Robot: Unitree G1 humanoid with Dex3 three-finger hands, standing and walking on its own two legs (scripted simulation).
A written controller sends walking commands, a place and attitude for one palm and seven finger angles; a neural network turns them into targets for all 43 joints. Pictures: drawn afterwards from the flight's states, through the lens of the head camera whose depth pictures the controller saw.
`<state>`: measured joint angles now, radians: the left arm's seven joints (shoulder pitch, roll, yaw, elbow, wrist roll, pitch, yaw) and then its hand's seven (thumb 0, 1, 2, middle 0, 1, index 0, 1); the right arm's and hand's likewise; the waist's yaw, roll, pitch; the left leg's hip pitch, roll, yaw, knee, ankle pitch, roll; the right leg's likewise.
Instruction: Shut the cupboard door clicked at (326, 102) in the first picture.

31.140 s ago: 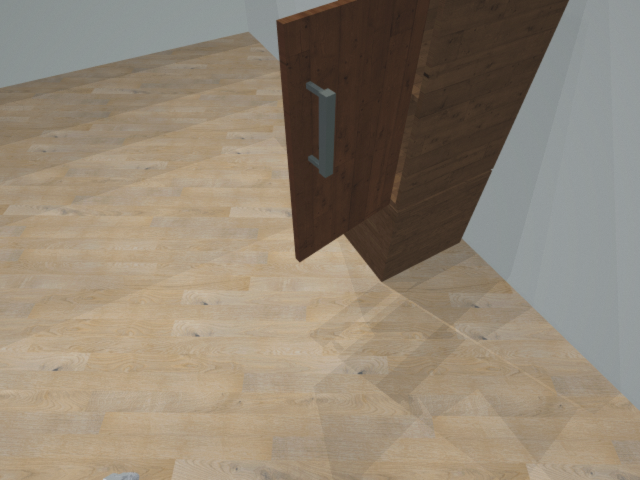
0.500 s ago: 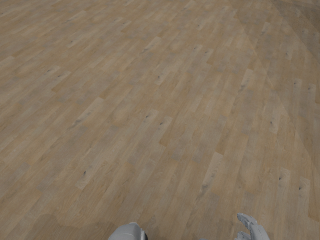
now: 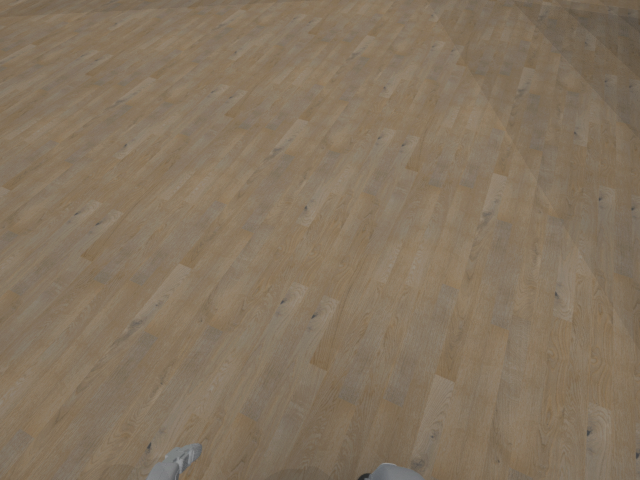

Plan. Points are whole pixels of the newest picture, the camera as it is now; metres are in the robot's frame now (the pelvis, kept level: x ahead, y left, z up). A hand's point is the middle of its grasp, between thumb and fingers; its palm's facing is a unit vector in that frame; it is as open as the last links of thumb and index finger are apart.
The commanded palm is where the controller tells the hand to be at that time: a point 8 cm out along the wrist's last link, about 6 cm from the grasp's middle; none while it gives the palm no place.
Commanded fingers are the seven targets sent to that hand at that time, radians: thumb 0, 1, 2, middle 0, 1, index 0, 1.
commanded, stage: turn to face it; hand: left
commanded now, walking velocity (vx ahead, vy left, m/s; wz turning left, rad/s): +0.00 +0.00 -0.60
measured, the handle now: out of the picture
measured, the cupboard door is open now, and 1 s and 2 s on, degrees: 66 66 66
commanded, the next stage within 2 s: none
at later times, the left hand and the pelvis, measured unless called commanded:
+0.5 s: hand (172, 454) +0.17 +0.23 -0.16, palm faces -0.15 -0.97 -0.18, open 7.4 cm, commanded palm none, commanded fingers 0.00 0.90 0.90 -0.20 -0.30 -0.20 -0.30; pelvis +0.07 +0.04 +0.02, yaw -15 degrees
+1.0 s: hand (262, 382) +0.27 +0.11 -0.14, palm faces -0.53 -0.80 -0.26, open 7.4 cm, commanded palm none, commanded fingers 0.00 0.90 0.90 -0.20 -0.30 -0.20 -0.30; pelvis +0.08 -0.01 +0.01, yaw -34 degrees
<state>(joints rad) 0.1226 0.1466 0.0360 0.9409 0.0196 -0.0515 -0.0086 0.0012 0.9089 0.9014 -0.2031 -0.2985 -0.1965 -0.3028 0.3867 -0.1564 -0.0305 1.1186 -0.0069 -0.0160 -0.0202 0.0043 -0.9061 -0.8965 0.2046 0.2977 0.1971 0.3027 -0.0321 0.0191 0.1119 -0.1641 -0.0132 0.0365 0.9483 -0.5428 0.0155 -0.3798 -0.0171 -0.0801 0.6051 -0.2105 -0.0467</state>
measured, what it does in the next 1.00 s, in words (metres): steps on the spot, turning right: left foot, then right foot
